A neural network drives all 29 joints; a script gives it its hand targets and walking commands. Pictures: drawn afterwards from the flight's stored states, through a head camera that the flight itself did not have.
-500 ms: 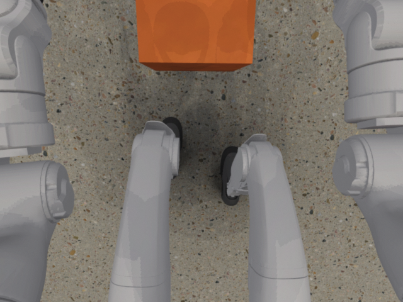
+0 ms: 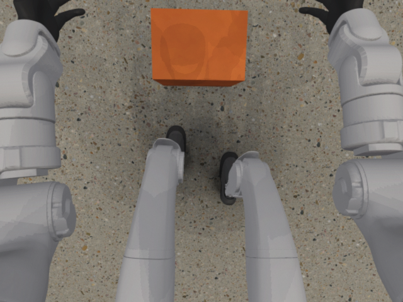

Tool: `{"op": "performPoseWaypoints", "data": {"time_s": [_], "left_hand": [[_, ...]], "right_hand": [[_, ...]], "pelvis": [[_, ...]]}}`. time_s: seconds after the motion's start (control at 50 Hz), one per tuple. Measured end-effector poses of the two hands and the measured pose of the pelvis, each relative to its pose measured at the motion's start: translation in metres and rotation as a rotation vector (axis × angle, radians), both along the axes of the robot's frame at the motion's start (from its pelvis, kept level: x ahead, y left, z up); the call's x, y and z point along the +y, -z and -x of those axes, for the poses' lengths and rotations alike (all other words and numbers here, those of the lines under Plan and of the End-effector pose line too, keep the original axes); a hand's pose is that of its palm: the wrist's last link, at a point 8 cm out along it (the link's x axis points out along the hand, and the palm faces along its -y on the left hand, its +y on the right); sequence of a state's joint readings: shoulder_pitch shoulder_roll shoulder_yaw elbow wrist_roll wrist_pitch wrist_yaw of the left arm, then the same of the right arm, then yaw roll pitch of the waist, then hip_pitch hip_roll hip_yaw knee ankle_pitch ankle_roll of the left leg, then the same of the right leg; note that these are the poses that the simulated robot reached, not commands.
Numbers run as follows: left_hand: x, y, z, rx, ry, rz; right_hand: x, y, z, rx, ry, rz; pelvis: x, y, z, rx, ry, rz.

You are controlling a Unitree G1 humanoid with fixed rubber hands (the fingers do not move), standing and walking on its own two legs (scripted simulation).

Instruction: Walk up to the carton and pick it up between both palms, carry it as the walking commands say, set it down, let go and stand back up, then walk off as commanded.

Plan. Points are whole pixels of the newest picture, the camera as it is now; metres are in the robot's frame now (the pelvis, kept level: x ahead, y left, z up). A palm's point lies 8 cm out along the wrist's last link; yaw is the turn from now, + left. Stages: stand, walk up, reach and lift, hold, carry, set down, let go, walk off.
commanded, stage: let go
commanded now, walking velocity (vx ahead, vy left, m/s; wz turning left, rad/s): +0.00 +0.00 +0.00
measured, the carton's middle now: (198, 55) +0.52 +0.04 -0.51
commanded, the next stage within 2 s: stand in 1.30 s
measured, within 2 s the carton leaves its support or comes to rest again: neither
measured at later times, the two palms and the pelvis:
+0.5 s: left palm out of the picture +0.27 +0.27 +0.02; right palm out of the picture +0.34 -0.21 +0.02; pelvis +0.04 +0.00 +0.08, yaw +2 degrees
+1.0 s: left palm out of the picture +0.24 +0.24 +0.06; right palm out of the picture +0.28 -0.25 +0.07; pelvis +0.09 -0.02 +0.13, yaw +3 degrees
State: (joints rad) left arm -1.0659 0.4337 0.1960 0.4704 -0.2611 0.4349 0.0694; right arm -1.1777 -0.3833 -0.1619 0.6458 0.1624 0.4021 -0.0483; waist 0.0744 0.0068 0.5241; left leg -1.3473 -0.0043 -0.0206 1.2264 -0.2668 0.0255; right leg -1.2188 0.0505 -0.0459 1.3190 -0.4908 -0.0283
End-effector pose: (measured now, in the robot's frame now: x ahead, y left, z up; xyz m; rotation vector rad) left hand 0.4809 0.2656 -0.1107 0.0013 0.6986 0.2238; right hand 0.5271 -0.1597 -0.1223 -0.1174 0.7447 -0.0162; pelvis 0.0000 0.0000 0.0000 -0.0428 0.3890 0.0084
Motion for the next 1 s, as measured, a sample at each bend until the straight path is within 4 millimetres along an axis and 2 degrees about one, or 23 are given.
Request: {"op": "performPoseWaypoints", "data": {"time_s": [0.06,0.14,0.24,0.34,0.44,0.56,0.66,0.76,0.88,1.0], "left_hand": [[0.003,-0.007,0.023,0.022,0.035,-0.017],[0.008,-0.022,0.066,0.076,0.071,-0.035],[0.013,-0.05,0.117,0.117,0.086,-0.038],[0.009,-0.081,0.162,0.099,0.073,0.0],[0.008,-0.11,0.195,0.084,0.024,0.028],[0.005,-0.14,0.229,0.06,-0.01,0.031],[-0.004,-0.151,0.248,0.066,-0.013,0.049],[-0.015,-0.155,0.257,0.081,0.004,0.049],[-0.019,-0.161,0.252,0.077,0.016,0.036],[-0.021,-0.167,0.242,0.07,0.026,0.026]], "right_hand": [[-0.011,0.001,0.028,0.036,-0.009,0.047],[-0.025,-0.012,0.071,0.074,-0.033,0.089],[-0.039,-0.043,0.115,0.109,-0.05,0.123],[-0.048,-0.081,0.153,0.097,-0.043,0.107],[-0.047,-0.122,0.178,0.035,-0.042,0.077],[-0.052,-0.152,0.206,0.027,-0.029,0.065],[-0.063,-0.17,0.225,0.029,-0.023,0.08],[-0.074,-0.181,0.24,0.047,-0.023,0.099],[-0.083,-0.186,0.25,0.075,-0.014,0.106],[-0.086,-0.188,0.247,0.078,-0.008,0.1]], "pelvis": [[0.0,-0.009,-0.005,-0.021,-0.003,0.0],[0.0,-0.022,-0.013,-0.07,-0.008,-0.001],[-0.001,-0.038,-0.017,-0.166,-0.016,-0.003],[-0.001,-0.054,-0.021,-0.252,-0.024,-0.006],[-0.002,-0.069,-0.032,-0.273,-0.029,-0.008],[-0.005,-0.093,-0.045,-0.383,-0.04,-0.018],[-0.01,-0.108,-0.057,-0.448,-0.046,-0.029],[-0.014,-0.118,-0.07,-0.488,-0.047,-0.038],[-0.017,-0.124,-0.084,-0.519,-0.047,-0.046],[-0.019,-0.127,-0.092,-0.528,-0.048,-0.052]]}}
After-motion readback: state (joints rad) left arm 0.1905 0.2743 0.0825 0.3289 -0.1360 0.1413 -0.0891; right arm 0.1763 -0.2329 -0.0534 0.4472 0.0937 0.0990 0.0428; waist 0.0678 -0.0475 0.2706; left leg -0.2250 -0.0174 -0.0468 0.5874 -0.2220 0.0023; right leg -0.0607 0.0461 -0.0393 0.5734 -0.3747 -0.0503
